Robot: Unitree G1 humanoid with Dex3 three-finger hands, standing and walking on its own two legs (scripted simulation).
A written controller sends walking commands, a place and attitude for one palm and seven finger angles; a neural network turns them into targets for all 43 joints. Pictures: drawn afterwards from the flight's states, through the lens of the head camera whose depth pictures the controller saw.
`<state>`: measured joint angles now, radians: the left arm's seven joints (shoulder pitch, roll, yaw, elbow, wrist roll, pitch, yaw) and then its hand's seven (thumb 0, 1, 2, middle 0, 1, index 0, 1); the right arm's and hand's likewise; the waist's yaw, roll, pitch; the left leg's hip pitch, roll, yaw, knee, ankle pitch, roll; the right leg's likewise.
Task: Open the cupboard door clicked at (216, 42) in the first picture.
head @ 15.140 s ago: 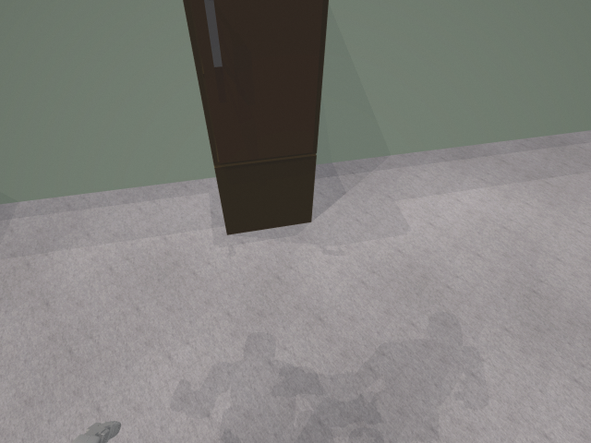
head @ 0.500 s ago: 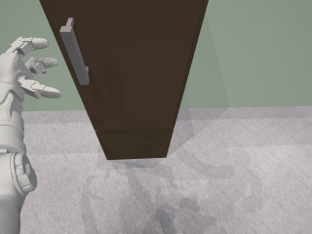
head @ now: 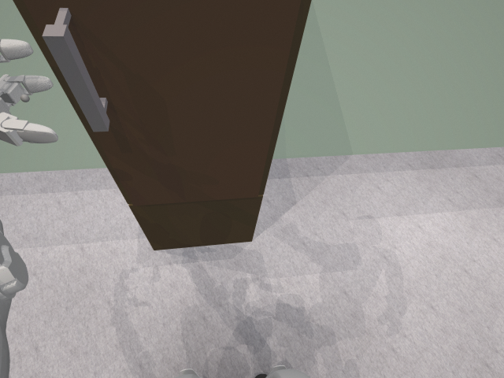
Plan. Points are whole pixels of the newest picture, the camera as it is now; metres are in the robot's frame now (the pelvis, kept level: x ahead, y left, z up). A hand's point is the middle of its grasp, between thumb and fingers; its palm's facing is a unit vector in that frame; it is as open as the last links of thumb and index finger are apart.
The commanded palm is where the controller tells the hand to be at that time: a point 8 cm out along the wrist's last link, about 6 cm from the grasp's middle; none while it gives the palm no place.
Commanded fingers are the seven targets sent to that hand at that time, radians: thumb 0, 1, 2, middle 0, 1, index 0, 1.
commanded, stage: move the hooked fingers beside the handle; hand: left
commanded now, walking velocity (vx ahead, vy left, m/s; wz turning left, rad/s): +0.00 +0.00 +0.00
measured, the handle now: (84, 76) +0.54 +0.21 +0.14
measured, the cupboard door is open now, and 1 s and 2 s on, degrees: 0 0 0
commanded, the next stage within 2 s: slide the fingers in behind the handle in 1.08 s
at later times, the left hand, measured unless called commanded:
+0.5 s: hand (26, 94) +0.49 +0.27 +0.15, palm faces +0.03 -1.00 +0.01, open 14.0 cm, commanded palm +0.47 +0.32 +0.13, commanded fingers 0.00 -0.50 0.30 -0.30 -1.20 -0.30 -1.20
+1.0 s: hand (29, 102) +0.48 +0.27 +0.14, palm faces +0.03 -1.00 +0.01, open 14.0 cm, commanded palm +0.47 +0.32 +0.13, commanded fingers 0.00 -0.50 0.30 -0.30 -1.20 -0.30 -1.20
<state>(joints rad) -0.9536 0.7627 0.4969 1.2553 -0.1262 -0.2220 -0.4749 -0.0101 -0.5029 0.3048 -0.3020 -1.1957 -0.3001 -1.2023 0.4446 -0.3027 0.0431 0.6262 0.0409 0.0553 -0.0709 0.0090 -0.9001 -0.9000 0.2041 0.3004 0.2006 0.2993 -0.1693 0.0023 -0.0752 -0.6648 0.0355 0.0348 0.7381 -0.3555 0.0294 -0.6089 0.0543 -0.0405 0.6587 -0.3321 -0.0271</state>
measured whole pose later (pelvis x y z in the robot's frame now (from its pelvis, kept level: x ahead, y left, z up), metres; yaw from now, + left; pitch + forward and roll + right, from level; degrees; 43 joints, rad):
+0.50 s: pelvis +0.01 +0.01 +0.00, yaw +1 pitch +16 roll -3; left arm -0.93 0.65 0.44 1.16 -0.14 -0.27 -0.41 -0.01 -0.50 0.30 -0.30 -1.20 -0.30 -1.20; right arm 0.40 -0.28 0.04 0.62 0.03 0.06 -0.05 0.01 -0.90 -0.90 0.20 0.30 0.20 0.30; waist -0.14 0.01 -0.09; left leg -0.66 0.02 0.03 0.77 -0.38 0.04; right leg -0.60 0.04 -0.05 0.67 -0.35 -0.01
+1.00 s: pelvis -0.01 +0.00 +0.00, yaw +1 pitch +15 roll -3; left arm -0.98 0.74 0.44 1.30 -0.13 -0.20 -0.44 -0.01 -0.50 0.30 -0.30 -1.20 -0.30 -1.20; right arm 0.44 -0.31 0.05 0.63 0.04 0.06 -0.08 0.01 -0.90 -0.90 0.20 0.30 0.20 0.30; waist -0.17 0.02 -0.08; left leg -0.67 0.03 0.02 0.77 -0.36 0.03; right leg -0.61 0.05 -0.05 0.68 -0.34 -0.02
